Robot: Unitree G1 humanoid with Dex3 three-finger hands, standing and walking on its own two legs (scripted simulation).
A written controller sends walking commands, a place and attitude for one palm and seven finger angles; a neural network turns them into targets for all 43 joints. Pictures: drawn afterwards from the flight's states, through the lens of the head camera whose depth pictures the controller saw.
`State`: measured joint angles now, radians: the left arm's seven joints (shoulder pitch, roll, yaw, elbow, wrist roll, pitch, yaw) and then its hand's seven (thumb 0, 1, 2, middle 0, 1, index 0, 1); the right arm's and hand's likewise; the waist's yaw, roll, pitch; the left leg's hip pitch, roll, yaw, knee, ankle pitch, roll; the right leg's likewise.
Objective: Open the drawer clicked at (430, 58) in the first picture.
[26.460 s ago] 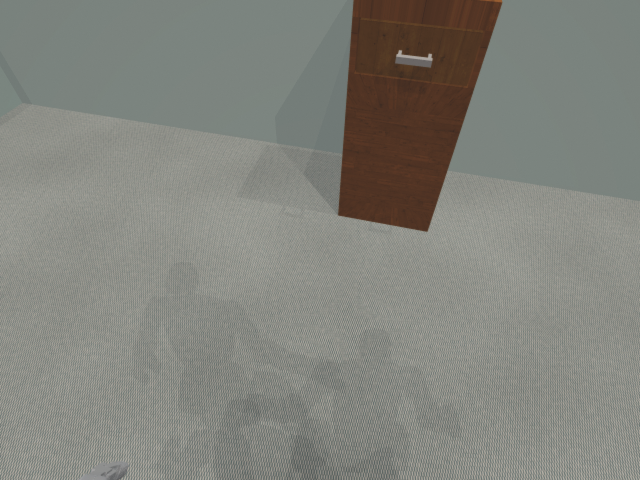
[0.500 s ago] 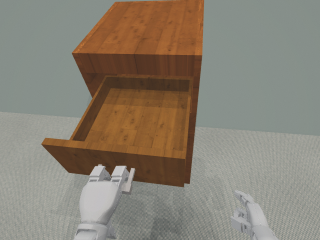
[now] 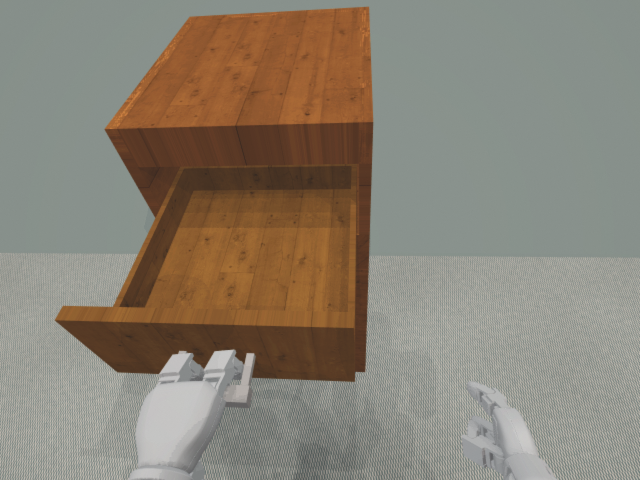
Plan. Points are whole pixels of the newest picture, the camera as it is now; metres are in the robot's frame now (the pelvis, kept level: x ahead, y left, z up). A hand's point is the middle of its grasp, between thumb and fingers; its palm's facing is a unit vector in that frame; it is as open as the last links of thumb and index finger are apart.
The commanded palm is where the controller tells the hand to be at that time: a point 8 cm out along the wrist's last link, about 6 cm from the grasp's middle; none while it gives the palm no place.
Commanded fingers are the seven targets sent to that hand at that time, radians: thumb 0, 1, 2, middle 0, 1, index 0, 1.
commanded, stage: lift the hand off the handle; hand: left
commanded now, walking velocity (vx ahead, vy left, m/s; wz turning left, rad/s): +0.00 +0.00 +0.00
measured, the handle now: (211, 377) +0.24 +0.17 +0.00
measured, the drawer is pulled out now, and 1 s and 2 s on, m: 0.28 0.23 0.23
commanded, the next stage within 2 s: open the thumb to release the handle in 0.08 s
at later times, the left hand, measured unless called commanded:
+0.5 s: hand (203, 430) +0.18 +0.17 -0.01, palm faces +0.01 -0.13 -0.99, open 13.5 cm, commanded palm +0.18 +0.18 +0.05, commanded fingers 0.00 -0.50 0.30 -0.18 -0.48 -0.18 -0.48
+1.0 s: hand (217, 395) +0.22 +0.16 -0.01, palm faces +0.00 -0.11 -0.99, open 14.5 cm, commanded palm +0.19 +0.17 +0.04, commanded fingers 0.00 -0.50 0.30 -0.15 -0.30 -0.15 -0.30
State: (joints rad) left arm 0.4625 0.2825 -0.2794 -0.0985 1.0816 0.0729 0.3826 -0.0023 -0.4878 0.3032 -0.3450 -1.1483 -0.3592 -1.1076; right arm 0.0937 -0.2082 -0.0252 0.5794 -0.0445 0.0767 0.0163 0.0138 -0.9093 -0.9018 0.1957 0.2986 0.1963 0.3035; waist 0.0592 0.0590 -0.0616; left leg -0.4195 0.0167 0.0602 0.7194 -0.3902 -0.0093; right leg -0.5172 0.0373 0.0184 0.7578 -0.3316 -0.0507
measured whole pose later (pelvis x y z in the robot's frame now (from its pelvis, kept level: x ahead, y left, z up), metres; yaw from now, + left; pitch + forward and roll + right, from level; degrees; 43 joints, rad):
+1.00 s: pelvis -0.01 -0.01 +0.00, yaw +1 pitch +7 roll +2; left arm 0.21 0.24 -0.26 0.12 1.11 0.11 0.44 0.00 -0.49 0.30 -0.30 -0.65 -0.46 -0.51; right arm 0.10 -0.24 -0.04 0.60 -0.01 0.10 -0.03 0.01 -0.91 -0.90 0.20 0.30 0.20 0.30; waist 0.05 0.05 -0.08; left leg -0.50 0.01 0.04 0.73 -0.36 -0.02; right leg -0.59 0.03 0.00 0.78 -0.31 -0.06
